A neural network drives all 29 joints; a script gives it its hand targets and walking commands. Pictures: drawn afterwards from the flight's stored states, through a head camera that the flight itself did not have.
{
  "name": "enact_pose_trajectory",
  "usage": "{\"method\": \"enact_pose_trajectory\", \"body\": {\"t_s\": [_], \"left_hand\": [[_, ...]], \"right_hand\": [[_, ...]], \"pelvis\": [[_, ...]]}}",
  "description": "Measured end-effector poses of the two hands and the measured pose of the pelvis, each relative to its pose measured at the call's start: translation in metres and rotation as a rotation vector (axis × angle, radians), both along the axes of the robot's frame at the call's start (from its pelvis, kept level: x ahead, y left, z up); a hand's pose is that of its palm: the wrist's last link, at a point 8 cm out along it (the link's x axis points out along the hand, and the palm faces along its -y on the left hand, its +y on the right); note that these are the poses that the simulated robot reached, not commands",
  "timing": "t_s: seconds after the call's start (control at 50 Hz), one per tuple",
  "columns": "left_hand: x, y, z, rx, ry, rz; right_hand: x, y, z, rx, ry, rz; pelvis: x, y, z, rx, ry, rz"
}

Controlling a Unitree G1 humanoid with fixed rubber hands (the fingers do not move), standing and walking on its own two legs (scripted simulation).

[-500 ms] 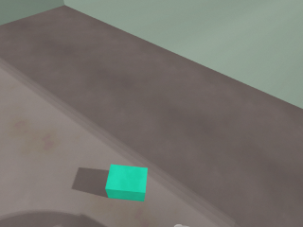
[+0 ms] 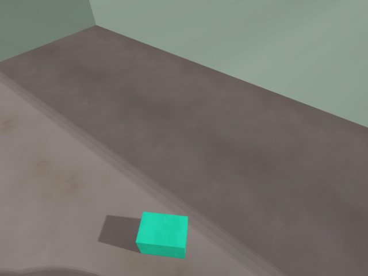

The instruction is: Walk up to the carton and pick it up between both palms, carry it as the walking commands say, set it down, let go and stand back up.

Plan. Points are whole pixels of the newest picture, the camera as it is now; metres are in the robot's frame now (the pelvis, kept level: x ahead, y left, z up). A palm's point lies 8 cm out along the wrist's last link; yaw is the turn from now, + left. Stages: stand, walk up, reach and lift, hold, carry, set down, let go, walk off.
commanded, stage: walk up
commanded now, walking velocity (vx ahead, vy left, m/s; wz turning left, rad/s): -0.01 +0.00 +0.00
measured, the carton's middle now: (164, 235) +0.45 +0.11 -0.69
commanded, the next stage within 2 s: none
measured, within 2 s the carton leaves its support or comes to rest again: neither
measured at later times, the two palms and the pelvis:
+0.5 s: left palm out of the picture +0.04 +0.37 -0.15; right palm out of the picture +0.04 -0.11 -0.13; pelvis +0.04 +0.11 +0.00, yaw +0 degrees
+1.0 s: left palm out of the picture +0.06 +0.31 -0.14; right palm out of the picture +0.04 -0.11 -0.15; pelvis +0.06 +0.10 +0.00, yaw +1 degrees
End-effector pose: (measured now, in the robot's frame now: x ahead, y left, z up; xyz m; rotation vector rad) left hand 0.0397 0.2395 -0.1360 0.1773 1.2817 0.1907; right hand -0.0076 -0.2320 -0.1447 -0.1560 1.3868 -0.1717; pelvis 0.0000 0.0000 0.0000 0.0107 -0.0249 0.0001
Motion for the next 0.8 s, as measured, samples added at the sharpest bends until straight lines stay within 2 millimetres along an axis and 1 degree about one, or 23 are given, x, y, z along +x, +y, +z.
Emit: {"method": "enact_pose_trajectory", "body": {"t_s": [0.04, 0.08, 0.12, 0.16, 0.22, 0.28, 0.32, 0.36, 0.4, 0.44, 0.52, 0.6, 0.68, 0.72, 0.8], "left_hand": [[-0.004, 0.001, -0.001, 0.0, 0.008, 0.004], [-0.014, 0.008, -0.001, 0.017, 0.023, 0.026], [-0.033, 0.023, 0.004, 0.047, 0.062, 0.059], [-0.053, 0.039, 0.01, 0.071, 0.109, 0.083], [-0.073, 0.063, 0.016, 0.089, 0.165, 0.098], [-0.076, 0.089, 0.015, 0.088, 0.192, 0.102], [-0.07, 0.106, 0.008, 0.081, 0.192, 0.098], [-0.058, 0.123, -0.004, 0.071, 0.183, 0.082], [-0.041, 0.131, -0.009, 0.059, 0.17, 0.064], [-0.022, 0.133, -0.012, 0.035, 0.153, 0.046], [0.006, 0.126, -0.018, -0.021, 0.13, 0.017], [0.025, 0.114, -0.021, -0.055, 0.109, 0.005], [0.044, 0.1, -0.019, -0.06, 0.07, -0.012], [0.051, 0.095, -0.018, -0.044, 0.046, -0.014], [0.052, 0.09, -0.006, -0.025, 0.034, -0.002]], "right_hand": [[0.001, 0.001, 0.0, -0.001, 0.002, 0.001], [0.001, 0.0, -0.001, 0.005, 0.022, 0.009], [0.009, 0.0, 0.001, 0.005, 0.027, 0.027], [0.022, 0.003, 0.005, 0.001, -0.003, 0.039], [0.042, 0.014, 0.01, 0.001, -0.048, 0.053], [0.058, 0.035, 0.012, 0.001, -0.067, 0.071], [0.064, 0.052, 0.009, -0.014, -0.071, 0.079], [0.064, 0.069, 0.002, -0.035, -0.066, 0.071], [0.058, 0.088, 0.005, -0.033, -0.056, 0.056], [0.054, 0.103, 0.01, -0.029, -0.048, 0.048], [0.053, 0.125, 0.016, -0.025, -0.04, 0.033], [0.055, 0.136, 0.012, -0.015, -0.035, 0.015], [0.053, 0.139, 0.003, 0.01, -0.015, -0.015], [0.05, 0.138, -0.005, 0.03, 0.0, -0.031], [0.047, 0.137, -0.008, 0.063, 0.02, -0.044]], "pelvis": [[0.001, 0.001, -0.001, -0.001, 0.0, 0.002], [0.002, 0.005, -0.001, 0.001, 0.01, 0.008], [0.005, 0.012, 0.001, 0.011, 0.02, 0.01], [0.008, 0.021, 0.005, 0.022, 0.026, 0.004], [0.015, 0.037, 0.007, 0.034, 0.033, -0.001], [0.022, 0.057, 0.006, 0.032, 0.037, 0.002], [0.027, 0.073, 0.0, 0.016, 0.036, 0.005], [0.03, 0.09, -0.009, -0.004, 0.034, 0.008], [0.031, 0.099, -0.007, -0.002, 0.027, 0.004], [0.033, 0.105, -0.003, -0.014, 0.025, 0.003], [0.038, 0.113, 0.001, -0.024, 0.022, 0.004], [0.043, 0.117, 0.001, -0.014, 0.023, -0.003], [0.048, 0.116, -0.002, 0.007, 0.023, -0.008], [0.05, 0.113, -0.005, 0.022, 0.019, -0.011], [0.055, 0.108, 0.0, 0.001, 0.004, 0.004]]}}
